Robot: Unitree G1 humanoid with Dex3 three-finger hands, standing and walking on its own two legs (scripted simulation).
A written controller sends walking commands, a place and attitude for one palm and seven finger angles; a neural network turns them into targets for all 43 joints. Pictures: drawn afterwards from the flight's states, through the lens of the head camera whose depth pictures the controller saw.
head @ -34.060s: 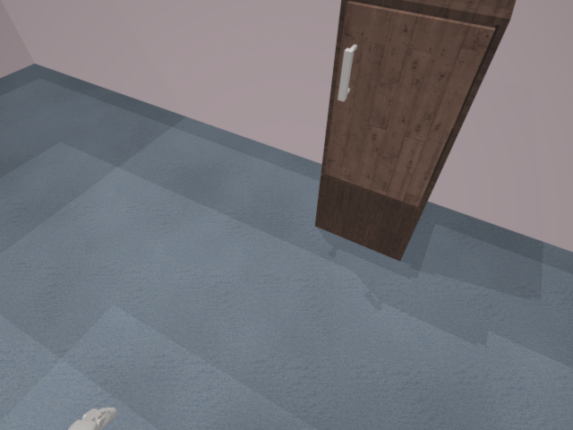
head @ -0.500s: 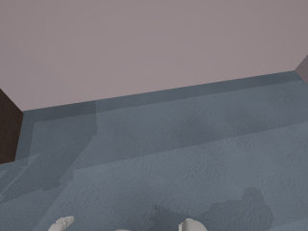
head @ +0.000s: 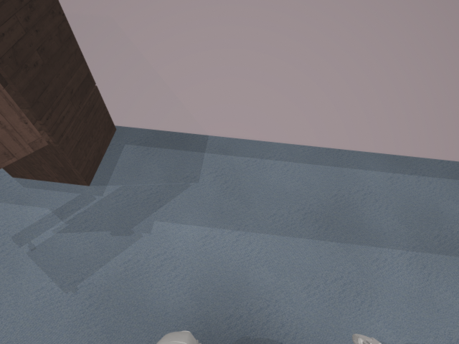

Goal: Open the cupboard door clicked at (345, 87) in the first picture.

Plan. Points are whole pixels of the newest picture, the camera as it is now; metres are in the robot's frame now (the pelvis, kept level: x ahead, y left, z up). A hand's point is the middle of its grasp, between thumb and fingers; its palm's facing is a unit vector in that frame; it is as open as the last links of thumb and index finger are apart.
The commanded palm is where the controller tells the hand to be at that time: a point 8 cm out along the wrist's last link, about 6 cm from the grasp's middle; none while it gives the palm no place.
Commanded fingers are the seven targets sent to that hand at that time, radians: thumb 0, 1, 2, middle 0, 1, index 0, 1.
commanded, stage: turn to face it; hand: left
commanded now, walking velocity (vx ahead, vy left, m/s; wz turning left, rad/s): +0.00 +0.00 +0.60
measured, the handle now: out of the picture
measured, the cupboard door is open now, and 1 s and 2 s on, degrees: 50 50 50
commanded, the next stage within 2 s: take the last steps up to it in 1.26 s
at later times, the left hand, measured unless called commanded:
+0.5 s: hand out of the picture +0.07 +0.20 -0.14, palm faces +0.27 -0.91 -0.31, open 7.3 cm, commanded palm none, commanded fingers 0.00 0.90 0.90 -0.20 -0.30 -0.20 -0.30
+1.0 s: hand out of the picture -0.06 +0.21 -0.16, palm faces +0.59 -0.76 -0.26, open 7.3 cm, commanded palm none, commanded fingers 0.00 0.90 0.90 -0.20 -0.30 -0.20 -0.30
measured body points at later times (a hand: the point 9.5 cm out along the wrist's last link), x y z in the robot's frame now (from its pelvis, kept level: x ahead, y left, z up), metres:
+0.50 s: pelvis +0.00 -0.04 +0.00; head +0.06 -0.05 +0.44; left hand +0.05 +0.25 -0.12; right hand +0.13 -0.27 -0.16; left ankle -0.01 +0.10 -0.70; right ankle +0.03 -0.16 -0.73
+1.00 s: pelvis +0.01 -0.02 +0.00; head +0.03 +0.02 +0.45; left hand -0.09 +0.25 -0.14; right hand +0.24 -0.17 -0.12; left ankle -0.03 +0.08 -0.73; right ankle +0.08 -0.16 -0.66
